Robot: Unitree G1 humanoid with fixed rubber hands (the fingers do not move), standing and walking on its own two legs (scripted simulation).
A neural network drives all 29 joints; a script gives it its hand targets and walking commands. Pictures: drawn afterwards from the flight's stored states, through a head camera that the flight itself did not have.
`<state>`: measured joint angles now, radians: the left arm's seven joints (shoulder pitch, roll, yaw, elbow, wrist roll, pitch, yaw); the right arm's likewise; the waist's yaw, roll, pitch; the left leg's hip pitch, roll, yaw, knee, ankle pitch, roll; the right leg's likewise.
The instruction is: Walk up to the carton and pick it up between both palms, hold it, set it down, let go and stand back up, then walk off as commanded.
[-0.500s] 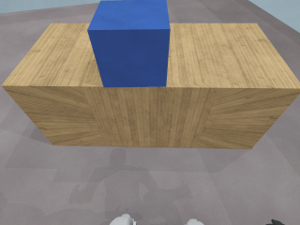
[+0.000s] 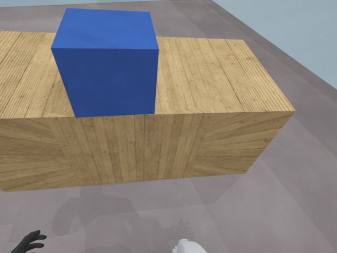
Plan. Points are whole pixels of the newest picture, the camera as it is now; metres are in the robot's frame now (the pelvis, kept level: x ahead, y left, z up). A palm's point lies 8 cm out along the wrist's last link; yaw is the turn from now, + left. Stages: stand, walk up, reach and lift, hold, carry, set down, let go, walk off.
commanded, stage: walk up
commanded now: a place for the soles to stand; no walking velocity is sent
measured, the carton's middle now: (113, 64) +0.78 +0.15 +0.01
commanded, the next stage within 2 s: none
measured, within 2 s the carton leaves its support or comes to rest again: neither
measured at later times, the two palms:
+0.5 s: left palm out of the picture +0.13 +0.33 -0.10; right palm out of the picture +0.12 -0.34 -0.04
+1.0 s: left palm out of the picture +0.14 +0.31 -0.08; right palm (302, 242) +0.16 -0.35 -0.06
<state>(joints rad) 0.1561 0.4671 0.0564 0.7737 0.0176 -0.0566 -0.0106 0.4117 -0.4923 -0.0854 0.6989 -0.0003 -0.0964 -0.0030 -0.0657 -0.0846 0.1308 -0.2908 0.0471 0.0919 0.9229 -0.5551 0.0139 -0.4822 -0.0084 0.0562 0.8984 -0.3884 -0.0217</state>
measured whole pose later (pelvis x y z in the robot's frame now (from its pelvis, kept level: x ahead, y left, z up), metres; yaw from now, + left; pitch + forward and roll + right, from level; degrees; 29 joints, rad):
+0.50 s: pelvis +0.03 +0.01 +0.00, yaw +1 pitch -4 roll +0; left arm 0.23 0.46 0.06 0.77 0.02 -0.03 -0.01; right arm 0.33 -0.47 -0.08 0.70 0.00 -0.09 -0.02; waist 0.00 -0.07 0.13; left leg -0.43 0.03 0.03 0.91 -0.40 0.01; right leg -0.47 0.00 0.06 1.02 -0.46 -0.01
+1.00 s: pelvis +0.05 -0.02 +0.00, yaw +1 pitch -2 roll +1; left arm 0.23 0.45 0.06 0.77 0.02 -0.05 -0.01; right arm 0.28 -0.46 -0.08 0.70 0.00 -0.07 -0.02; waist 0.01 -0.02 0.13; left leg -0.46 0.04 0.00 0.91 -0.45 -0.01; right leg -0.45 0.01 0.04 0.92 -0.43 -0.01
